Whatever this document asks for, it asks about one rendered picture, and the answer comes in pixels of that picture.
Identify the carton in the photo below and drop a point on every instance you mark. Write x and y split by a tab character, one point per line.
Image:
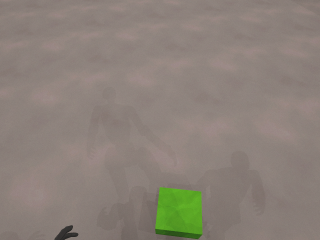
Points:
179	213

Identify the left robot hand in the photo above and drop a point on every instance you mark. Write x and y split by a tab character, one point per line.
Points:
64	233

